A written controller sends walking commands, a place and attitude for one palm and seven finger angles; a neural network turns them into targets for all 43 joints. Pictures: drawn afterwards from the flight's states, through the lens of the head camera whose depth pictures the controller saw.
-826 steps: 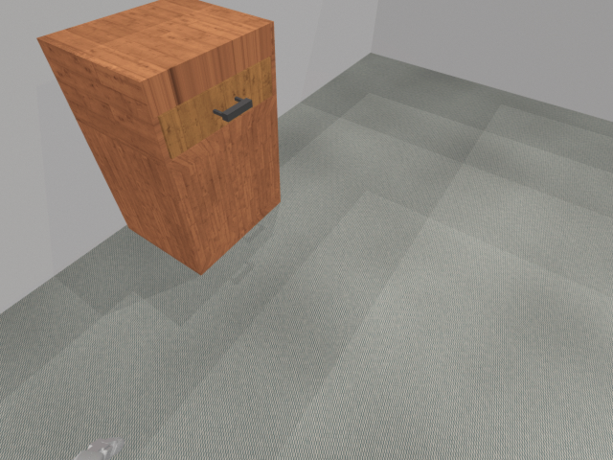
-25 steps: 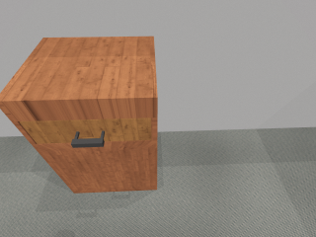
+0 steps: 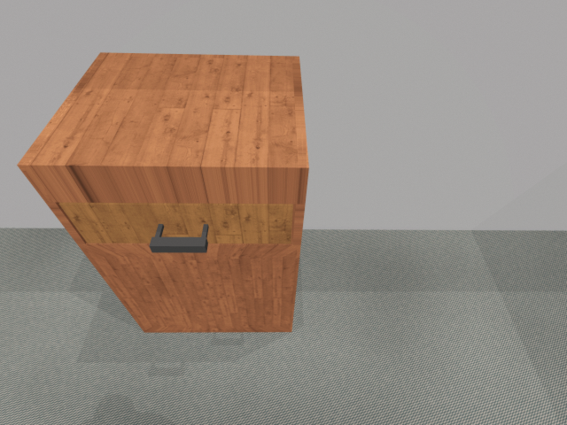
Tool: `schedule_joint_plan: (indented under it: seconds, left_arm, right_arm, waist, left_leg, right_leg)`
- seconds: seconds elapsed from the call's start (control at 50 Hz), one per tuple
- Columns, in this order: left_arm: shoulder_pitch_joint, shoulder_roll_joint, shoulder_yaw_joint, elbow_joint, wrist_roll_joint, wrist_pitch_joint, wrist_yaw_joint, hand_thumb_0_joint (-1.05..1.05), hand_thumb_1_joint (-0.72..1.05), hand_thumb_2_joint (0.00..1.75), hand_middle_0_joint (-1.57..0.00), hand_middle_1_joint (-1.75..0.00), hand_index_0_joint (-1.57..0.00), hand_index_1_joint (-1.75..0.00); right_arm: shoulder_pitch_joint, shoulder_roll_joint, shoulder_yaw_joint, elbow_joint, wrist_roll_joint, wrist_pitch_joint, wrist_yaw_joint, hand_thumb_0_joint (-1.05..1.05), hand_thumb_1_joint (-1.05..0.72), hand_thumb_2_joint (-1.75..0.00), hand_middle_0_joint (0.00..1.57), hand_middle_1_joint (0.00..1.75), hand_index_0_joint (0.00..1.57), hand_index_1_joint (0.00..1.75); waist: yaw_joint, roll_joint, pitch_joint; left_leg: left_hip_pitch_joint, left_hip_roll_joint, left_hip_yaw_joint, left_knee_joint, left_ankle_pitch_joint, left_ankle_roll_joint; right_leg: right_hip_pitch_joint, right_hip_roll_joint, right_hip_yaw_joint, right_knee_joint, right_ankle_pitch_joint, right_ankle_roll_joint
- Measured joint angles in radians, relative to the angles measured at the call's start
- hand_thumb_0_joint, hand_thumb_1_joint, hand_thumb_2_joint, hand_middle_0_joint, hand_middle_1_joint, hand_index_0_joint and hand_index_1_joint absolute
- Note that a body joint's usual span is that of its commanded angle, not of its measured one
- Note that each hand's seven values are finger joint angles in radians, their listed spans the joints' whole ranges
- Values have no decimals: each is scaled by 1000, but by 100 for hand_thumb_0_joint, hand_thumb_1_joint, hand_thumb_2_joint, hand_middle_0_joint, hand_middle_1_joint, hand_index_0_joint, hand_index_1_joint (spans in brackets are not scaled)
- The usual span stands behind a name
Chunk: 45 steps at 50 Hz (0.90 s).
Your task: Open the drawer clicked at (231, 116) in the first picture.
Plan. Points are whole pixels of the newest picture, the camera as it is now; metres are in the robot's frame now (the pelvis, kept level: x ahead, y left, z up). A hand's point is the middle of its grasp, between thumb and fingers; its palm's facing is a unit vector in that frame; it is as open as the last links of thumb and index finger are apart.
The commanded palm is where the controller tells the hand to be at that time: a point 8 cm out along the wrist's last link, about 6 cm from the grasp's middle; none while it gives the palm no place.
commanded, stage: raise the hand with hooked fingers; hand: left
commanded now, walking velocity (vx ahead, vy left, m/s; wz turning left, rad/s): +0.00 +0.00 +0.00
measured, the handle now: (181, 236) +0.49 +0.26 -0.13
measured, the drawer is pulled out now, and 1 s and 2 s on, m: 0.00 0.00 0.00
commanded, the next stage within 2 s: move the hooked fingers above the handle in 1.82 s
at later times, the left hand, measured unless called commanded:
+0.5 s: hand (132, 403) +0.16 +0.22 -0.06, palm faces +0.00 -0.04 -1.00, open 9.5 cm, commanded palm +0.16 +0.21 +0.01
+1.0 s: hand (165, 288) +0.29 +0.20 +0.03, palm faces +0.13 -0.07 -0.99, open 12.4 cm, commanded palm +0.25 +0.20 +0.08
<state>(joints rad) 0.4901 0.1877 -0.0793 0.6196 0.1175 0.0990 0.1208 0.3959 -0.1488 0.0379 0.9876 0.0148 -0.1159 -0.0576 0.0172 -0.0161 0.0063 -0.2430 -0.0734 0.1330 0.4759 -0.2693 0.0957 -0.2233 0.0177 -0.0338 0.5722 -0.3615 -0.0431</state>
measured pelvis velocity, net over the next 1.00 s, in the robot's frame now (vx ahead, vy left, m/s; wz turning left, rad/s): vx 0.02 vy -0.04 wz -0.03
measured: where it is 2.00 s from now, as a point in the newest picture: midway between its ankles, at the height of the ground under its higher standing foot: outside the picture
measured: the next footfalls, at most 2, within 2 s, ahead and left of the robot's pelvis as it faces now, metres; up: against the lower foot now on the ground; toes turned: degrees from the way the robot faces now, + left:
none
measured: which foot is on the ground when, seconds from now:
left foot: down 0.00-1.00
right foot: down 0.00-1.00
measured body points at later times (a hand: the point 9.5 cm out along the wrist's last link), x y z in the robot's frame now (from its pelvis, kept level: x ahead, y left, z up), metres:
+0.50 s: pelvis +0.00 -0.04 -0.04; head +0.02 -0.05 +0.41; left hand +0.15 +0.22 +0.00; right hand +0.29 -0.22 -0.09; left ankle -0.01 +0.05 -0.73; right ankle +0.00 -0.09 -0.73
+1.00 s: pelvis +0.02 -0.04 -0.02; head +0.05 -0.08 +0.43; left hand +0.27 +0.20 +0.08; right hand +0.20 -0.30 -0.13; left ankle +0.00 +0.07 -0.73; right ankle +0.00 -0.09 -0.73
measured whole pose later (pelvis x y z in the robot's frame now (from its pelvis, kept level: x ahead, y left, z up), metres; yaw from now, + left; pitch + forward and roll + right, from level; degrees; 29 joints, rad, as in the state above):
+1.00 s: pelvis +0.02 -0.04 -0.02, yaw -2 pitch +9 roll +2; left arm 0.21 0.39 -0.02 0.02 0.97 0.05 0.40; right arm 0.12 -0.29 -0.05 0.64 -0.02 0.12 -0.01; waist 0.05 0.05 -0.11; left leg -0.44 -0.08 -0.04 0.65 -0.37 0.02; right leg -0.47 0.13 0.07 0.70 -0.37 -0.11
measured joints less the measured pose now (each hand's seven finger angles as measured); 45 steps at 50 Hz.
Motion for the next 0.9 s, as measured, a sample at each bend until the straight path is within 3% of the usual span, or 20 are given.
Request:
schedule_joint_plan:
  seconds: [0.06, 0.1, 0.14, 0.2, 0.26, 0.32, 0.4, 0.46, 0.5, 0.56, 0.62, 0.68, 0.74, 0.82, 0.9]
  left_arm:
    - [21, 73, -17, -313, 49, 23, 94, 7, 94, 88, -21, -32, -21, -32]
    - [-23, 104, -40, -459, 148, 27, 141, 7, 91, 87, -21, -34, -21, -34]
    - [-104, 116, -64, -538, 293, 18, 186, 6, 87, 86, -21, -36, -21, -36]
    - [-205, 62, -86, -546, 529, -6, 254, 4, 79, 84, -21, -39, -21, -40]
    - [-210, 13, -101, -521, 721, -47, 293, 3, 72, 81, -21, -43, -21, -43]
    - [-168, 5, -116, -498, 854, -77, 308, 1, 64, 78, -22, -47, -22, -48]
    - [-98, 62, -103, -496, 962, -73, 353, 1, 54, 74, -24, -53, -24, -54]
    - [-79, 126, -58, -502, 997, -64, 392, 1, 46, 71, -25, -58, -25, -58]
    - [-104, 162, -26, -502, 995, -61, 400, 1, 40, 69, -26, -61, -26, -61]
    - [-184, 178, -3, -514, 936, -59, 374, 1, 33, 66, -27, -66, -27, -66]
    - [-257, 157, -15, -536, 877, -44, 312, 1, 26, 63, -27, -70, -27, -70]
    - [-287, 139, -35, -548, 865, -38, 249, 1, 20, 60, -27, -74, -27, -75]
    - [-264, 153, -28, -558, 886, -62, 224, 1, 13, 57, -27, -79, -27, -79]
    - [-216, 191, -6, -573, 913, -87, 230, 1, 4, 53, -28, -85, -28, -85]
    - [-208, 208, 34, -602, 891, -90, 260, 0, -5, 49, -29, -91, -29, -91]
  right_arm:
    - [-3, -54, -33, -76, 26, -108, -20, 3, -92, -89, 20, 30, 21, 30]
    - [-31, -99, -46, -136, 22, -138, -21, 3, -92, -89, 20, 30, 20, 30]
    - [-78, -136, -55, -202, -1, -136, -12, 2, -92, -89, 20, 30, 20, 30]
    - [-174, -169, -71, -284, -36, -61, 19, 2, -91, -89, 20, 30, 20, 30]
    - [-250, -147, -74, -372, -40, 49, 54, 2, -91, -89, 20, 30, 20, 30]
    - [-293, -115, -63, -450, -39, 149, 79, 2, -91, -89, 20, 30, 20, 30]
    - [-333, -98, -51, -519, -52, 233, 90, 1, -91, -89, 20, 30, 20, 30]
    - [-365, -93, -43, -517, -66, 249, 90, 1, -90, -89, 20, 30, 20, 30]
    - [-384, -90, -38, -499, -75, 249, 88, 1, -90, -89, 20, 30, 20, 30]
    - [-399, -79, -31, -465, -73, 239, 76, 1, -90, -89, 20, 30, 20, 30]
    - [-389, -58, -14, -439, -61, 237, 66, 1, -90, -89, 20, 30, 20, 30]
    - [-355, -37, 11, -423, -49, 246, 62, 1, -90, -89, 20, 30, 21, 30]
    - [-321, -32, 31, -410, -46, 249, 63, 1, -90, -89, 20, 30, 21, 30]
    - [-290, -58, 11, -397, -53, 248, 60, 1, -90, -89, 20, 30, 21, 30]
    - [-276, -102, -39, -374, -54, 245, 51, 1, -90, -89, 20, 30, 21, 30]
  waist:
    - [-13, 16, -27]
    - [-29, 38, -45]
    - [-45, 53, -60]
    - [-44, 92, -98]
    - [-17, 64, -139]
    - [21, 3, -142]
    - [76, -28, -124]
    - [101, -5, -132]
    - [108, 19, -138]
    - [105, 52, -132]
    - [94, 61, -122]
    - [81, 42, -118]
    - [72, 19, -111]
    - [52, 25, -96]
    - [46, 48, -99]
  left_leg:
    - [-30, -36, -13, -12, 22, 3]
    - [-76, -54, -28, 30, 17, 12]
    - [-138, -66, -37, 112, -11, 17]
    - [-206, -36, -38, 213, -61, 11]
    - [-243, -9, -9, 250, -86, -2]
    - [-258, 7, 1, 267, -100, -12]
    - [-279, 28, -21, 301, -120, -32]
    - [-306, 36, -48, 339, -140, -42]
    - [-325, 34, -69, 366, -152, -46]
    - [-333, 25, -100, 382, -158, -52]
    - [-314, 19, -110, 351, -144, -59]
    - [-280, 21, -99, 288, -122, -62]
    - [-241, 17, -112, 233, -109, -77]
    - [-209, 19, -122, 213, -100, -76]
    - [-199, 5, -165, 197, -107, -76]
  right_leg:
    - [-99, -22, 21, 127, -36, 11]
    - [-152, -25, 31, 129, -28, 8]
    - [-199, -22, 40, 137, 14, -4]
    - [-251, 6, 35, 194, -8, -3]
    - [-297, 34, 61, 227, -23, -15]
    - [-319, 51, 69, 248, -33, -32]
    - [-325, 71, 46, 252, -41, -57]
    - [-335, 77, 18, 263, -55, -67]
    - [-343, 75, -4, 278, -69, -71]
    - [-338, 66, -35, 284, -83, -74]
    - [-319, 61, -42, 258, -76, -77]
    - [-297, 65, -23, 212, -55, -78]
    - [-276, 84, 20, 174, -34, -83]
    - [-252, 107, 64, 145, -19, -85]
    - [-249, 119, 92, 132, -10, -79]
